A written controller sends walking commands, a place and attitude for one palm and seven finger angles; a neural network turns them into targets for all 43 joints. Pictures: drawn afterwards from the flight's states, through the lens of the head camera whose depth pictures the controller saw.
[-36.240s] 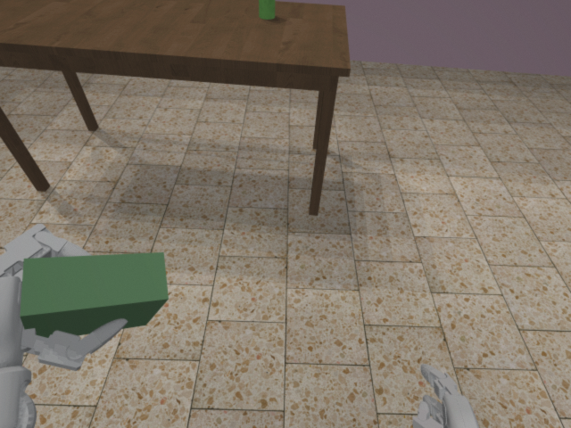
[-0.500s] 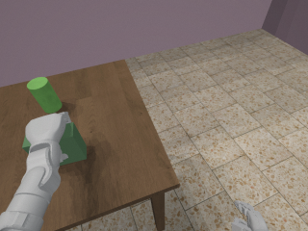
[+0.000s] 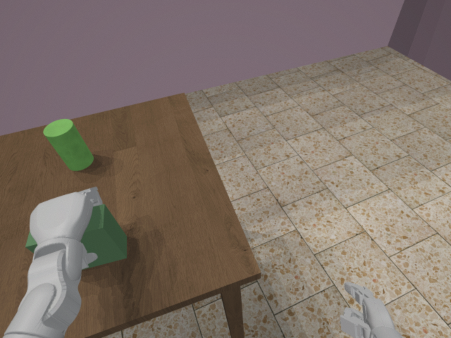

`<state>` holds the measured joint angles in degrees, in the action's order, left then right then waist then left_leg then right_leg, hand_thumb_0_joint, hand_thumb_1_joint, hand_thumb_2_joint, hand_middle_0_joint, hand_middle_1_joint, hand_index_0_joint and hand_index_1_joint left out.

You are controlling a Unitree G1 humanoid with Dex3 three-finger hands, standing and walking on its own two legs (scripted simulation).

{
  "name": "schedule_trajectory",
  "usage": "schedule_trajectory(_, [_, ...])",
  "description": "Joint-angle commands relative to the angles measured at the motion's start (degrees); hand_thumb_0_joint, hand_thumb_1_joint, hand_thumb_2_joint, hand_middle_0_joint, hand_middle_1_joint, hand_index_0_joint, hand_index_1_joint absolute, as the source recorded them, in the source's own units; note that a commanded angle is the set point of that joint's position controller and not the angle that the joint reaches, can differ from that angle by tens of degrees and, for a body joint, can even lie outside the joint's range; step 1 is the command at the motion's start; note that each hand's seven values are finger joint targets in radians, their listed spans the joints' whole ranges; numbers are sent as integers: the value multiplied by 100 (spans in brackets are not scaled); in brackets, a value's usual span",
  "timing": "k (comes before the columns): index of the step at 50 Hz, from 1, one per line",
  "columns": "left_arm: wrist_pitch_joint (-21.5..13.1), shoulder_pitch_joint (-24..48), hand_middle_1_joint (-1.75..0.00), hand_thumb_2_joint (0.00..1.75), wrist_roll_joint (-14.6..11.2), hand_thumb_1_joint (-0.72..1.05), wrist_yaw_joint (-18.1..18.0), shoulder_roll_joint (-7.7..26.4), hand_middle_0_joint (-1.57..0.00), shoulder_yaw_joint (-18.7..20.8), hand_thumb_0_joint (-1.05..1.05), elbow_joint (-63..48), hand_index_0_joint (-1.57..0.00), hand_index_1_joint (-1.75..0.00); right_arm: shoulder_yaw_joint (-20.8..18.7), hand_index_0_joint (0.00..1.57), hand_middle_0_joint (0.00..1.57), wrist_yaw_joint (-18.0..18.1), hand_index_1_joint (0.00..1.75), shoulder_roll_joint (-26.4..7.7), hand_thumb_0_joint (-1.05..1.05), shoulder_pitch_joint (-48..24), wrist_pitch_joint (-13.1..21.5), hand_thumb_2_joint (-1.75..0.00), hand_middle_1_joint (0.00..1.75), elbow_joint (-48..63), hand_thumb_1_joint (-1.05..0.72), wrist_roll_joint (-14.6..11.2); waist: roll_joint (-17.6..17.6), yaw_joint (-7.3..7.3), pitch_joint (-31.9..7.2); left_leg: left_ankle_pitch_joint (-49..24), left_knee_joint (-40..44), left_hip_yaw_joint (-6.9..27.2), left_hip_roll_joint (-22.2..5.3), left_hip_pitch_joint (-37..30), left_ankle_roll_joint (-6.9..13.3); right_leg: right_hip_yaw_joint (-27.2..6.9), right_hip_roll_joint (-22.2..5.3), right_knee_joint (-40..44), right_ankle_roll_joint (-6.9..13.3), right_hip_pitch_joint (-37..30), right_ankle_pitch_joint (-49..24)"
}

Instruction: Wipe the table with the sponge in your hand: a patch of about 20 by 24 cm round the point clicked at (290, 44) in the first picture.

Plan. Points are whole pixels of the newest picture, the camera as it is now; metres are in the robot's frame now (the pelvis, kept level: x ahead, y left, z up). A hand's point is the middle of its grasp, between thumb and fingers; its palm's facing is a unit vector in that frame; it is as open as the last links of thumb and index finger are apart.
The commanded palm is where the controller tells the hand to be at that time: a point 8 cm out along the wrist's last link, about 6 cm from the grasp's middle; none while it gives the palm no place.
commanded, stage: wipe back along the first lane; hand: left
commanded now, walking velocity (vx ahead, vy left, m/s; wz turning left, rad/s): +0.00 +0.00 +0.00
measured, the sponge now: (87, 245) +0.25 +0.30 +0.02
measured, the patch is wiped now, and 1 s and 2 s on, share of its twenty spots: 1.00 1.00 1.00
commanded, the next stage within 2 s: lift the sponge slowly off the table in 0.62 s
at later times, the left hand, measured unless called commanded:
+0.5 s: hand (82, 261) +0.21 +0.27 +0.06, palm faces +0.05 -0.08 -1.00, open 9.5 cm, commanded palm +0.17 +0.25 +0.10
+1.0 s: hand (84, 273) +0.19 +0.25 +0.07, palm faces +0.02 -0.12 -0.99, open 9.5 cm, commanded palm +0.16 +0.24 +0.12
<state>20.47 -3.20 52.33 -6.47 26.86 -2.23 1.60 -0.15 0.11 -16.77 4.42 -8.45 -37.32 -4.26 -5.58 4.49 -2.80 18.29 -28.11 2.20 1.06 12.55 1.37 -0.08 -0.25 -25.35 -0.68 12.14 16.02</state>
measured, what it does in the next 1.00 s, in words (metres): stands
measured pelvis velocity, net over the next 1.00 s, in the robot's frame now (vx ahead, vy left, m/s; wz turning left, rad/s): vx -0.01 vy -0.01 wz -0.02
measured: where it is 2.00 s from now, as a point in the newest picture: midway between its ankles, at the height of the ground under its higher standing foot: outside the picture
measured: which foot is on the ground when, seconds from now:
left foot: down 0.00-1.00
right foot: down 0.00-1.00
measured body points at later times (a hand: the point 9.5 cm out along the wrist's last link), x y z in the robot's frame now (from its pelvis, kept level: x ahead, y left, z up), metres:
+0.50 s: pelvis -0.01 +0.00 +0.00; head -0.01 -0.04 +0.45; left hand +0.20 +0.27 +0.12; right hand +0.22 -0.22 -0.10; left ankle -0.04 +0.11 -0.74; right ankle -0.03 -0.13 -0.74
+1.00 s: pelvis -0.01 -0.01 +0.00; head -0.02 -0.05 +0.45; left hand +0.18 +0.25 +0.12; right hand +0.22 -0.23 -0.09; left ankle -0.04 +0.11 -0.74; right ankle -0.03 -0.13 -0.74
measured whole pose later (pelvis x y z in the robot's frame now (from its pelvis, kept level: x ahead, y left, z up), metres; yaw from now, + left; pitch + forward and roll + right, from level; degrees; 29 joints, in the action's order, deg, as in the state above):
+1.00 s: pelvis -0.01 -0.01 +0.00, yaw -1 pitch -1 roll +0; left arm 25.6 -18.5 52.3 -6.5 24.5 -6.3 -15.4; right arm 0.4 0.1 -16.0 2.2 -8.0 -36.4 -3.5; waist -6.4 6.4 -1.5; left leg 17.9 -27.8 1.3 0.4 9.1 0.6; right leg -1.0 0.5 -27.1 0.2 10.0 16.3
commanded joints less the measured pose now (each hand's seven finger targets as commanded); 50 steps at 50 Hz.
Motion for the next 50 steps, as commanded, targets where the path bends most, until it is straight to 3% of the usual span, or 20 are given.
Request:
schedule_trajectory(1, [68,183,-160,130,-131,10,94,631,-120,144,0,-679,-120,-160,-185,20,20,33,30,-612,0,-931,330,-90,30,969,-90,21,723,-1,-842,-2228,218,18,46,-126,103,129,187,29,396,-659,-2346])
schedule_trajectory(6, [97,-204,-160,130,-144,10,82,483,-120,75,0,-963,-120,-160,-174,20,20,16,30,-571,0,-985,363,-90,30,1025,-90,36,743,49,-929,-2358,177,20,41,-169,96,88,178,-33,394,-729,-2530])
schedule_trajectory(8, [87,-694,-160,130,-168,10,34,751,-120,402,0,-1080,-120,-160,-181,20,20,-6,30,-588,0,-1002,363,-90,30,1037,-90,41,737,150,-1054,-2513,147,32,45,-165,68,-24,187,-109,406,-871,-2761])
schedule_trajectory(9, [89,-722,-160,130,-197,10,41,389,-120,95,0,-1212,-120,-160,-163,20,20,-19,30,-521,0,-1009,373,-90,30,1071,-90,33,752,74,-1034,-2519,127,-10,47,-156,79,73,158,-123,375,-871,-2833])
schedule_trajectory(11, [84,-904,-160,130,-210,10,12,329,-120,63,0,-1352,-120,-160,-179,20,20,-50,30,-515,0,-1022,379,-90,30,1073,-90,34,734,81,-882,-2524,122,-1,20,-147,70,58,173,-101,373,-753,-2798])
schedule_trajectory(13, [125,-1222,-160,130,-236,10,-53,591,-120,352,0,-1509,-120,-160,-178,20,20,-62,30,-541,0,-1068,358,-90,30,1080,-90,34,720,160,-816,-2474,150,37,14,-102,45,-44,201,-112,400,-769,-2740])
schedule_trajectory(14, [154,-1115,-160,130,-226,10,-53,260,-120,54,0,-1555,-120,-160,-167,20,20,-66,30,-496,0,-1084,352,-90,30,1086,-90,29,778,81,-785,-2412,156,2,5,-89,55,74,185,-114,375,-712,-2613])
schedule_trajectory(18, [260,-1346,-160,130,-174,10,-133,335,-120,103,0,-1823,-120,-160,-178,20,20,-87,30,-513,0,-1195,356,-90,30,1119,-90,41,617,172,-686,-2377,197,57,-21,-131,41,-36,222,-91,419,-626,-2403])
schedule_trajectory(24, [402,-1190,-160,130,-57,10,-133,-85,-120,-451,0,-2036,-120,-160,-159,20,20,-97,30,-446,0,-1252,364,-90,30,1161,-90,28,607,111,-601,-2005,279,70,-59,-141,81,96,234,-73,410,-459,-1727])
schedule_trajectory(28, [434,-1333,-160,130,-61,10,-142,201,-120,-174,0,-1985,-120,-160,-137,20,20,-65,30,-467,0,-1368,357,-90,30,1143,-90,33,765,211,-558,-1733,325,73,-15,-87,95,-81,259,-17,435,-540,-1620])
schedule_trajectory(29, [448,-1296,-160,130,-87,10,-123,22,-120,-340,0,-1994,-120,-160,-118,20,20,-61,30,-425,0,-1357,356,-90,30,1154,-90,23,804,156,-565,-1686,318,15,-8,-75,117,30,221,-24,401,-561,-1594])
schedule_trajectory(31, [445,-1308,-160,130,-102,10,-108,141,-120,-226,0,-1958,-120,-160,-105,20,20,-39,30,-437,0,-1377,351,-90,30,1129,-90,27,852,182,-472,-1601,331,17,-1,-53,118,1,224,18,397,-537,-1534])
schedule_trajectory(36, [446,-1570,-160,130,-131,10,-84,116,-120,-232,0,-2099,-120,-160,-84,20,20,-49,30,-419,0,-1398,358,-90,30,1146,-90,27,707,198,-448,-1643,330,2,7,-66,120,-52,221,29,396,-575,-1622])
schedule_trajectory(38, [488,-1406,-160,130,-65,10,-107,396,-120,1,0,-2240,-120,-160,-81,20,20,-30,30,-460,0,-1471,344,-90,30,1146,-90,53,572,236,-449,-1598,363,37,12,-83,106,-194,260,53,430,-572,-1516])
schedule_trajectory(39, [487,-1246,-160,130,-62,10,-98,222,-120,-170,0,-2351,-120,-160,-89,20,20,-30,30,-419,0,-1428,352,-90,30,1148,-90,52,553,175,-548,-1648,327,-10,17,-135,132,-88,222,36,408,-599,-1556])
schedule_trajectory(43, [486,-1161,-160,130,-43,10,-98,545,-120,105,0,-2490,-120,-160,-96,20,20,0,30,-458,0,-1458,358,-90,30,1150,-90,76,510,224,-493,-1651,370,33,18,-183,132,-201,259,82,431,-619,-1515])
schedule_trajectory(46, [456,-1008,-160,130,-52,10,-68,329,-120,-143,0,-2614,-120,-160,-103,20,20,16,30,-422,0,-1422,377,-90,30,1153,-90,81,503,169,-502,-1732,346,-1,29,-271,167,-98,229,97,409,-618,-1597])
schedule_trajectory(48, [452,-961,-160,130,-3,10,-91,714,-120,197,0,-2681,-120,-160,-108,20,20,28,30,-463,0,-1448,367,-90,30,1139,-90,97,401,233,-523,-1747,372,53,32,-293,149,-261,264,112,452,-677,-1571])
schedule_trajectory(49, [445,-980,-160,130,-19,10,-68,449,-120,-20,0,-2697,-120,-160,-109,20,20,26,30,-410,0,-1427,380,-90,30,1156,-90,94,518,193,-585,-1726,361,8,41,-282,165,-109,228,87,413,-721,-1543])
schedule_trajectory(50, [419,-968,-160,130,-28,10,-61,502,-120,16,0,-2715,-120,-160,-112,20,20,34,30,-422,0,-1409,392,-90,30,1155,-90,95,564,210,-573,-1766,361,14,37,-315,174,-122,237,101,414,-707,-1593])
